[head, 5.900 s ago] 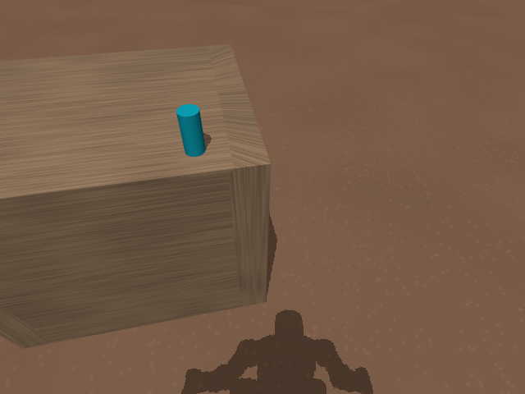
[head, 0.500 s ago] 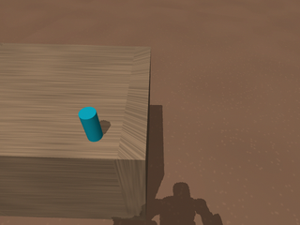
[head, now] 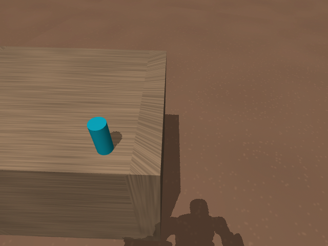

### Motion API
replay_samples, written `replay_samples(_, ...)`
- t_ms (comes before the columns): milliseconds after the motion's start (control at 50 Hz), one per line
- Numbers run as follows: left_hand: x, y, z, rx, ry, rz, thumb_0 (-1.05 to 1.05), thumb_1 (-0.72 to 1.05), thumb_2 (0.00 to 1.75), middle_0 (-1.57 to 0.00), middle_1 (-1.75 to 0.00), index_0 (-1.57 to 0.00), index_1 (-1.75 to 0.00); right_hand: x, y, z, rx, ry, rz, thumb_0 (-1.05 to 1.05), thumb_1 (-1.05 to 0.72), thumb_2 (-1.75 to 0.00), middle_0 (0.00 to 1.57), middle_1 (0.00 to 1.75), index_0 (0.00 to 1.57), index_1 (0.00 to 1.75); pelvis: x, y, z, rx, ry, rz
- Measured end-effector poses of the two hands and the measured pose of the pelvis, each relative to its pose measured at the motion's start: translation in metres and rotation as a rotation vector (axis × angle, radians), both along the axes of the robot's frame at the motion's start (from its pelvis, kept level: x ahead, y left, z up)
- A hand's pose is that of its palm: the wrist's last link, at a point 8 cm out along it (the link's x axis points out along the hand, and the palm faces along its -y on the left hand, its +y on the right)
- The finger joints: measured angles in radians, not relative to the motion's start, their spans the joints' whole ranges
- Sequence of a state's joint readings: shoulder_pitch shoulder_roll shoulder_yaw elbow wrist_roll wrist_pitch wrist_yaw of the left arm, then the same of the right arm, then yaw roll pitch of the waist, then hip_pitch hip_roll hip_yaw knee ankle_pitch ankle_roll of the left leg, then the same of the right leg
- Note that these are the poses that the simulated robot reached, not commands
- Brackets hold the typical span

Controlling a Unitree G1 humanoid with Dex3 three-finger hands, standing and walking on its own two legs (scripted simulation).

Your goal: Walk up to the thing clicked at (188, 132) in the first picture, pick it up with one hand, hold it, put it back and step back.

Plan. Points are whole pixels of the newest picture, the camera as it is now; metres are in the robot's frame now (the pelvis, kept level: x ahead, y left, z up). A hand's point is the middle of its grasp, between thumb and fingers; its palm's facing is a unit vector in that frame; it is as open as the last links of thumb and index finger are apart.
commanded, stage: stand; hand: left
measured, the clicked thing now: (101, 136) +0.43 +0.19 +0.02
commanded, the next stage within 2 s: rise first in 0.14 s
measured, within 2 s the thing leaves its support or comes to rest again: neither
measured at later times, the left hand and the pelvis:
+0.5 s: hand out of the picture +0.17 +0.24 -0.13, palm faces +0.19 -0.93 -0.31, open 11.4 cm; pelvis -0.01 +0.00 -0.01, yaw +0 degrees
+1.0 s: hand (53, 230) +0.19 +0.25 +0.00, palm faces +0.29 -0.89 -0.35, open 17.4 cm; pelvis +0.01 -0.01 -0.01, yaw +1 degrees
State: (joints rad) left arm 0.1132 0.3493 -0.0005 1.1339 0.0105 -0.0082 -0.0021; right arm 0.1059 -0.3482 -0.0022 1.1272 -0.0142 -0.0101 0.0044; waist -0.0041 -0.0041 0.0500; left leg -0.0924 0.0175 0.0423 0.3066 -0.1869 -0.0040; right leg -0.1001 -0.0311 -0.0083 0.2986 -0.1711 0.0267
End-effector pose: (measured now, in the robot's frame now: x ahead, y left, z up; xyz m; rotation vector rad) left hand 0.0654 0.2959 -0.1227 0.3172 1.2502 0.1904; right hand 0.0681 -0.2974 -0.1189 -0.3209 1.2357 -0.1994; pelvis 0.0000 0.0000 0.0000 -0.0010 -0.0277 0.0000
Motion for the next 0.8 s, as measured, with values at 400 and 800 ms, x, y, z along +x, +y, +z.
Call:
replay_samples(400, 0.055, -0.011, 0.007, -0.012, -0.275, 0.071, 0.01, 0.71, 0.71, -0.13, -0.18, -0.12, -0.18, 0.051, 0.013, 0.007, 0.014, -0.256, -0.039, 0.01, -0.71, -0.7, 0.12, 0.17, 0.12, 0.18, -0.014, -0.002, -0.008, -0.003, 0.051, 0.006)
replay_samples(800, 0.087, -0.003, 0.099, 0.103, -0.7, 0.067, 0.0, -0.36, 0.07, -0.07, -0.06, -0.07, -0.05, 0.087, 0.042, 0.035, 0.065, -0.484, 0.015, 0.0, 0.32, -0.08, 0.06, 0.05, 0.05, 0.06, 0.004, -0.005, -0.006, -0.004, 0.024, 0.014)
